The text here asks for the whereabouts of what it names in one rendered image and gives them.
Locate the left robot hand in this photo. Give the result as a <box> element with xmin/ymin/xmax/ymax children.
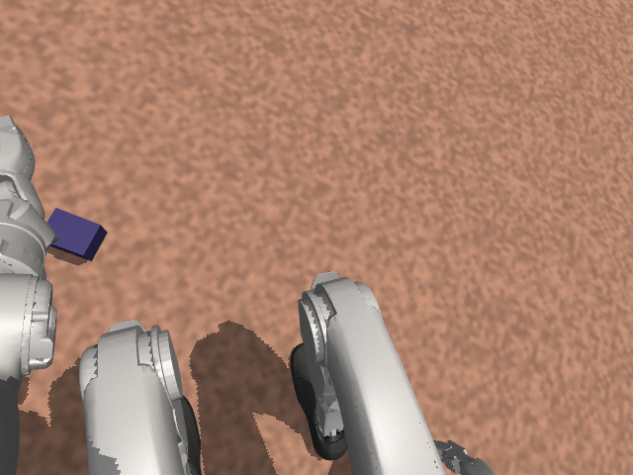
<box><xmin>0</xmin><ymin>115</ymin><xmax>58</xmax><ymax>243</ymax></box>

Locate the right robot hand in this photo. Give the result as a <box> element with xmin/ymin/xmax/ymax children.
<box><xmin>434</xmin><ymin>440</ymin><xmax>497</xmax><ymax>475</ymax></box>

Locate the left robot foot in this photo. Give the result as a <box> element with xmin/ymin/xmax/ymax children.
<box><xmin>180</xmin><ymin>396</ymin><xmax>202</xmax><ymax>475</ymax></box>

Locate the small box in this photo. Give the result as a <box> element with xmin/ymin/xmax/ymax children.
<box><xmin>47</xmin><ymin>208</ymin><xmax>107</xmax><ymax>261</ymax></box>

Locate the right robot foot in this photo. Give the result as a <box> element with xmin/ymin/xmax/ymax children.
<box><xmin>291</xmin><ymin>343</ymin><xmax>347</xmax><ymax>460</ymax></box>

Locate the left robot arm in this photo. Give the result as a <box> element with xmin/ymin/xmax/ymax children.
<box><xmin>0</xmin><ymin>169</ymin><xmax>57</xmax><ymax>475</ymax></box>

